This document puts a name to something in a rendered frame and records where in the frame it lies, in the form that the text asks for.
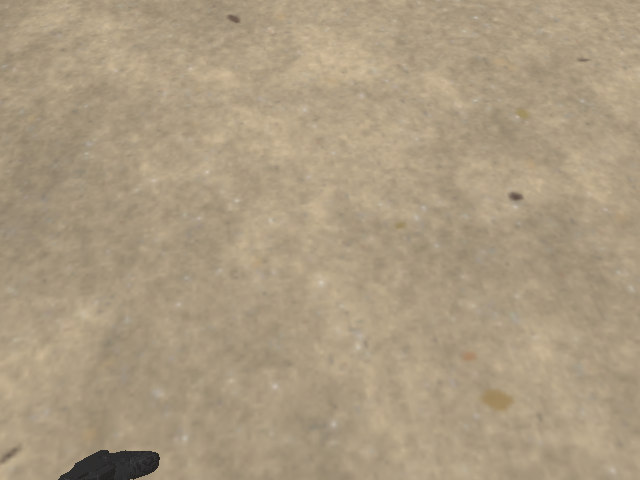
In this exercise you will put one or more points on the left robot hand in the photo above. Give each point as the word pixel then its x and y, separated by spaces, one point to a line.
pixel 123 465

